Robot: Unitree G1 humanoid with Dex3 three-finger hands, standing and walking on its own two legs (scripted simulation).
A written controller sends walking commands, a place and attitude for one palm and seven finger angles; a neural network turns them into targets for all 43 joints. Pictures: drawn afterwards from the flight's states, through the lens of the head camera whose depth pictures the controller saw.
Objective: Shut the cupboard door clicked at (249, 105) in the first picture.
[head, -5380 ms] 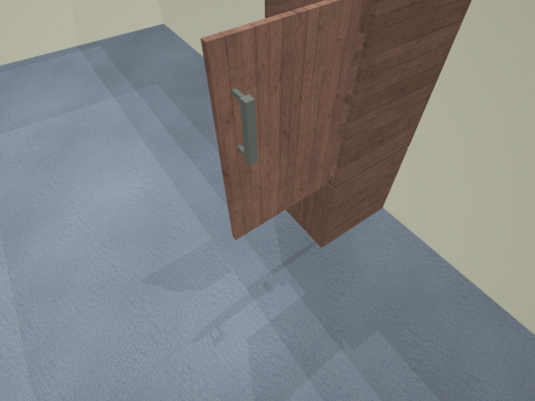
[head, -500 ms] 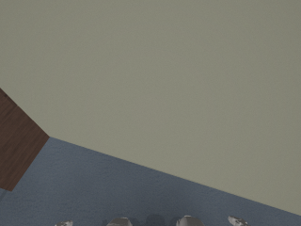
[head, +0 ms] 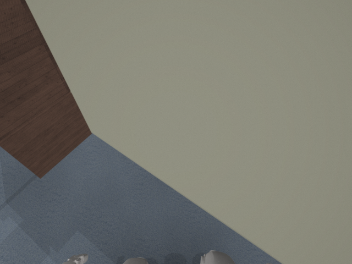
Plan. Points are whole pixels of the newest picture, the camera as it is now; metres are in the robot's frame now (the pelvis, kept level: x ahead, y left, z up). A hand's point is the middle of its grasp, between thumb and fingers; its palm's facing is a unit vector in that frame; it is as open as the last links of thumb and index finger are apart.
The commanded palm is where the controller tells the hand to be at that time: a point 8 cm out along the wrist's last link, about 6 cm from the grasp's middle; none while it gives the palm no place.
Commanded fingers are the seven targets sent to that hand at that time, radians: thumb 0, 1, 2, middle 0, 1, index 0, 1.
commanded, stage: turn to face it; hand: left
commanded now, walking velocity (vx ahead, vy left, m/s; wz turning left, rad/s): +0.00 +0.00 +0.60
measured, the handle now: out of the picture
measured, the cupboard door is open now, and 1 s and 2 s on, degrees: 92 92 92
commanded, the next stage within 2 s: take the last steps up to it in 1.52 s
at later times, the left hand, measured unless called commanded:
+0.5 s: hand out of the picture -0.01 +0.19 -0.18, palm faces +0.33 -0.92 -0.22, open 7.4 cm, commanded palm none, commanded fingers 0.00 0.90 0.90 -0.20 -0.30 -0.20 -0.30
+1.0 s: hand out of the picture -0.03 +0.15 -0.16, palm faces +0.59 -0.77 -0.23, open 7.4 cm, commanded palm none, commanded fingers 0.00 0.90 0.90 -0.20 -0.30 -0.20 -0.30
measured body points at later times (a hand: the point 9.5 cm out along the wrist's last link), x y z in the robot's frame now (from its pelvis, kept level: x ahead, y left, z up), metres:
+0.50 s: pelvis +0.00 -0.02 -0.01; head +0.05 +0.02 +0.44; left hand -0.02 +0.24 -0.16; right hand +0.18 -0.23 -0.14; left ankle -0.03 +0.09 -0.73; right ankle +0.01 -0.16 -0.70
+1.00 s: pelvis +0.02 -0.05 +0.00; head +0.07 -0.02 +0.45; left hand -0.06 +0.19 -0.14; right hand +0.25 -0.20 -0.14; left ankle -0.05 +0.05 -0.70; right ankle +0.08 -0.16 -0.73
